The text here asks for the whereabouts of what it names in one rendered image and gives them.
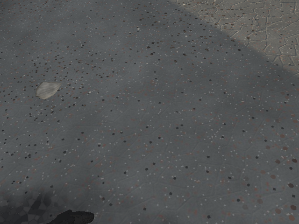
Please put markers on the robot left hand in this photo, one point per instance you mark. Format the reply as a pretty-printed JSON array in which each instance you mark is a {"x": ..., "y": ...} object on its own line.
[{"x": 69, "y": 217}]

